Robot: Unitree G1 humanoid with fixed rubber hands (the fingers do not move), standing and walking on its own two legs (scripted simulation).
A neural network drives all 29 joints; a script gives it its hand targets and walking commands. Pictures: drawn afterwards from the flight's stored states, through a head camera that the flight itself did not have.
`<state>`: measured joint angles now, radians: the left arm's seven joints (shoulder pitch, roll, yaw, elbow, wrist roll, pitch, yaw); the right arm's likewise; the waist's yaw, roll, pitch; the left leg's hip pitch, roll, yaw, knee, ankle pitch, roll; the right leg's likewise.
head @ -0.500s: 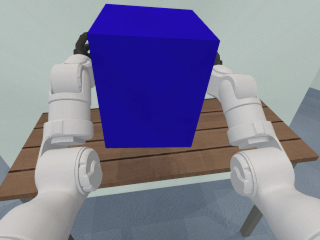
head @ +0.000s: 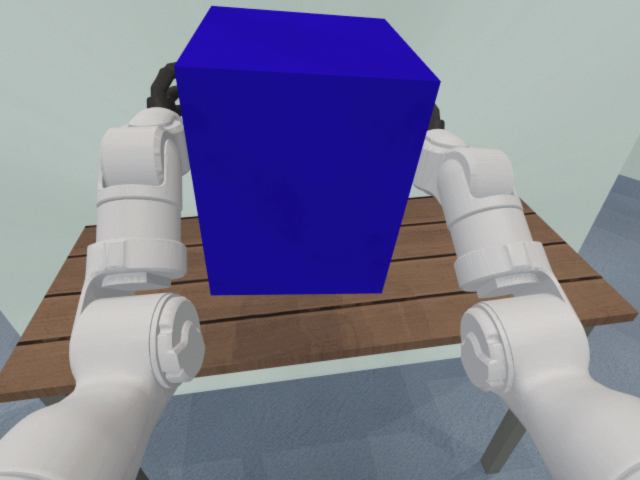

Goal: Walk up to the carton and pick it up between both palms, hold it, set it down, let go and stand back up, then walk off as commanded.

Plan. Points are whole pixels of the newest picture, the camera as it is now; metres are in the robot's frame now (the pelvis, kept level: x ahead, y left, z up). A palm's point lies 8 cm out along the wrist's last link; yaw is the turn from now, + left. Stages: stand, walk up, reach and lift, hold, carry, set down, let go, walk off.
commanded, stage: set down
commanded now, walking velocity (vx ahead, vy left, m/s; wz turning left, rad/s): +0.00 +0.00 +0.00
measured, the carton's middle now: (299, 154) +0.38 -0.01 +0.28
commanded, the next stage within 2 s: none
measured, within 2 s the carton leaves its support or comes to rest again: neither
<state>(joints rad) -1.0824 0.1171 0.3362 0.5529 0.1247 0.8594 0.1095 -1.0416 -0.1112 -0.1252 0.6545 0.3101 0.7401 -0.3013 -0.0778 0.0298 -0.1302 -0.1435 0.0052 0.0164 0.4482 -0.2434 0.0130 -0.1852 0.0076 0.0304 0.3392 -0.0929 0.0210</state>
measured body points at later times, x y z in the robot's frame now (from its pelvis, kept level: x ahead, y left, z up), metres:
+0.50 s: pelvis +0.02 +0.00 +0.00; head -0.04 +0.03 +0.45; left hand +0.45 +0.15 +0.29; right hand +0.43 -0.14 +0.26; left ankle +0.00 +0.10 -0.74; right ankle +0.06 -0.13 -0.74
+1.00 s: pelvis +0.03 +0.01 +0.00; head -0.01 +0.04 +0.45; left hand +0.46 +0.15 +0.26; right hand +0.44 -0.14 +0.21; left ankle +0.00 +0.10 -0.74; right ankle +0.06 -0.13 -0.74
